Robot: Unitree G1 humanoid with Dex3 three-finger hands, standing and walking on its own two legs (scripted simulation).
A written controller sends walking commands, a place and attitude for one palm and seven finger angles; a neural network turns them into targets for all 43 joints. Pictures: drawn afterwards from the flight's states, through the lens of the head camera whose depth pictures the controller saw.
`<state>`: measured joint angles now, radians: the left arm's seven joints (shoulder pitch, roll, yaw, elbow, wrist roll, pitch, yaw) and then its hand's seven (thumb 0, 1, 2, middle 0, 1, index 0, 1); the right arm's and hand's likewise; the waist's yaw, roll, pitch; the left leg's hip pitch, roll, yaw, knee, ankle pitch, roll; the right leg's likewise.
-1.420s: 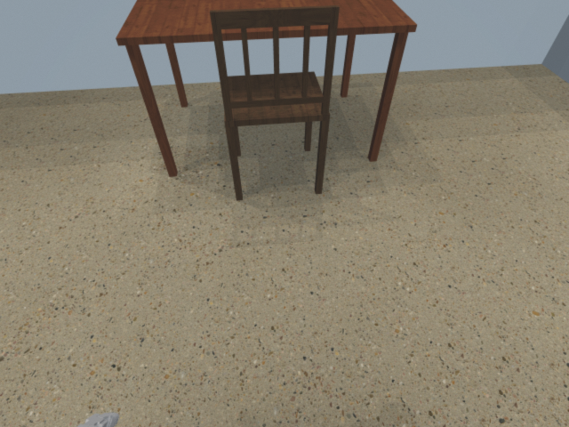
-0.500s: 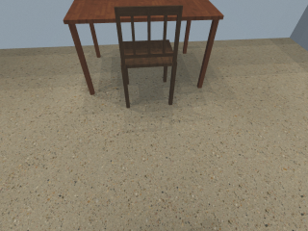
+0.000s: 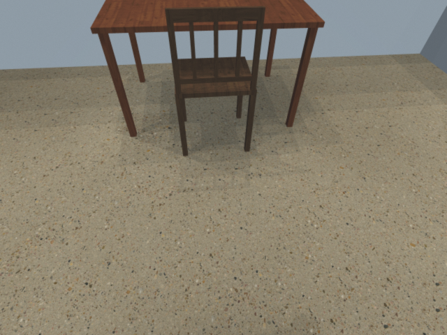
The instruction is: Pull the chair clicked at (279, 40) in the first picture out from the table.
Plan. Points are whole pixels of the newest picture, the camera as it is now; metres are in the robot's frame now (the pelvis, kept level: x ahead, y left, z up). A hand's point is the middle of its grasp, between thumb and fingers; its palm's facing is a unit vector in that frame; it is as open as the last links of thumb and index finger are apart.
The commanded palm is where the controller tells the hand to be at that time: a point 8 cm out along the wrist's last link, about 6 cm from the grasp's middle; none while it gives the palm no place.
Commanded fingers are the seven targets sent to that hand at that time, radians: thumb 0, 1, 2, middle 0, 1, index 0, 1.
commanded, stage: look at it before walking up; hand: left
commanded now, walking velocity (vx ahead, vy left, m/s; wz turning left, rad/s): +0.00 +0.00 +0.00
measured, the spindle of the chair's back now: (216, 51) +1.31 +0.11 -0.10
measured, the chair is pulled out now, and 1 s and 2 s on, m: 0.00 0.00 0.00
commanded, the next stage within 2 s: walk to a spot facing it in 0.02 s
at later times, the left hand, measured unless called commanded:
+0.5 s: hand out of the picture +0.07 +0.17 -0.19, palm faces -0.10 -0.97 -0.21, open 7.4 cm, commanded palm none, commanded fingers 0.00 0.90 0.90 -0.20 -0.30 -0.20 -0.30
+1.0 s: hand (152, 285) +0.27 +0.19 -0.20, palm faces -0.22 -0.97 -0.15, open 7.4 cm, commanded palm none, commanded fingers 0.00 0.90 0.90 -0.20 -0.30 -0.20 -0.30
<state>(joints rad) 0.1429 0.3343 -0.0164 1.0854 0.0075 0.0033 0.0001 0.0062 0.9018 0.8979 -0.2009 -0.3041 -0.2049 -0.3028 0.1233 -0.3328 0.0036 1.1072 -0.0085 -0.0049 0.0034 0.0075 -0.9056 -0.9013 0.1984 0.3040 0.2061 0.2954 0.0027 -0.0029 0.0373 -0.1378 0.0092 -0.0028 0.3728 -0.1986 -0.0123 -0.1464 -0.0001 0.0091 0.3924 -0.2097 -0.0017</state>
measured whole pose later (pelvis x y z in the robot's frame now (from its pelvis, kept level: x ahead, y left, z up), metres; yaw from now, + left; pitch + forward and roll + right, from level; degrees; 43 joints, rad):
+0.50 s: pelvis +0.06 -0.02 -0.03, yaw -8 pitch -1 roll +0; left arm 0.35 0.19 0.03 1.04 0.02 -0.01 -0.03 0.01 0.90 0.90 -0.20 -0.30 -0.20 -0.30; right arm 0.32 -0.22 -0.03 1.08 -0.02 -0.01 0.00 0.01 -0.91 -0.90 0.20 0.30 0.21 0.30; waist 0.01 0.02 0.03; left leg -0.21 0.10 0.11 0.76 -0.46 -0.02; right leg -0.27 0.02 -0.07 0.65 -0.32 -0.04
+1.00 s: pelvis +0.26 +0.01 -0.02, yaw -18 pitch -2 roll -1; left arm 0.38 0.19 0.06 1.11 0.02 -0.01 0.00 0.01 0.91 0.90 -0.20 -0.30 -0.20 -0.30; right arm 0.15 -0.12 -0.04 0.98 -0.03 -0.07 0.00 0.00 -0.91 -0.90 0.20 0.30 0.20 0.29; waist 0.03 -0.05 0.06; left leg -0.35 0.07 0.18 0.64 -0.26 0.06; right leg -0.34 -0.01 0.01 1.21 -0.41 -0.04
